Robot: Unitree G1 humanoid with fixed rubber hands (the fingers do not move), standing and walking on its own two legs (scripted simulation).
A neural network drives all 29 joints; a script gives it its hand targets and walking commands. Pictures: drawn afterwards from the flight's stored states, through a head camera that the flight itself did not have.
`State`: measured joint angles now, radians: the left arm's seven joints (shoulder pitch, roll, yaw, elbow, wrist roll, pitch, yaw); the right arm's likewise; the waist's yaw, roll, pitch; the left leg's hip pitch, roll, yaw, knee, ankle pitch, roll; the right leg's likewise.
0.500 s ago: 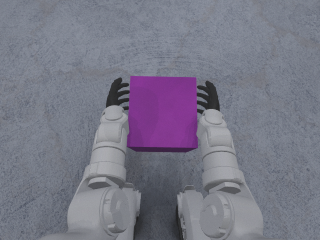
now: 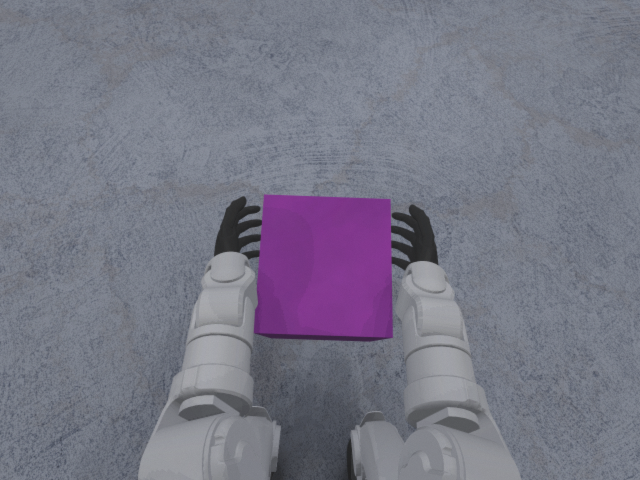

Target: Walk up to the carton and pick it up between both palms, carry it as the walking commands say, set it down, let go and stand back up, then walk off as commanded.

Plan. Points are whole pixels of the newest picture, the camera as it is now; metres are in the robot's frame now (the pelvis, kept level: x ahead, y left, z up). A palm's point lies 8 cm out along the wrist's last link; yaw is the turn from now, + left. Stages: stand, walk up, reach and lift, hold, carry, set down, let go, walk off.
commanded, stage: reach and lift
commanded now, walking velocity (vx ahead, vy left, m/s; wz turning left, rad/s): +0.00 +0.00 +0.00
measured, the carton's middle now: (323, 277) +0.41 +0.00 -0.10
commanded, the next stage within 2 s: none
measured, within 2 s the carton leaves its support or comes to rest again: neither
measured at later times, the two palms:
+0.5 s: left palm (216, 248) +0.39 +0.12 +0.04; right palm (439, 255) +0.38 -0.12 +0.05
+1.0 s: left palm (201, 229) +0.37 +0.12 +0.12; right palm (473, 242) +0.36 -0.13 +0.12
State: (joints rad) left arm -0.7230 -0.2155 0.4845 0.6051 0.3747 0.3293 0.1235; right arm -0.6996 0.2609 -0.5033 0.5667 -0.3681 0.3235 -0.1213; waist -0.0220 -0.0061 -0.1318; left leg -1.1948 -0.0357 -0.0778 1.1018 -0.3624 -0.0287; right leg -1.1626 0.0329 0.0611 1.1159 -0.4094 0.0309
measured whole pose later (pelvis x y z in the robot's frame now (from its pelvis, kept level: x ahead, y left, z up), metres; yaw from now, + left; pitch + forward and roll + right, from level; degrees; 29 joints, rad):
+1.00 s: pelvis +0.03 +0.00 +0.10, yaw +0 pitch +3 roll +0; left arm -0.47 -0.23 0.32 0.50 0.35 0.49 0.09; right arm -0.47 0.22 -0.36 0.50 -0.33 0.48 -0.08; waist -0.01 -0.01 0.00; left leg -0.36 -0.02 -0.07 0.50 -0.18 -0.01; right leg -0.33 0.01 0.08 0.50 -0.22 0.03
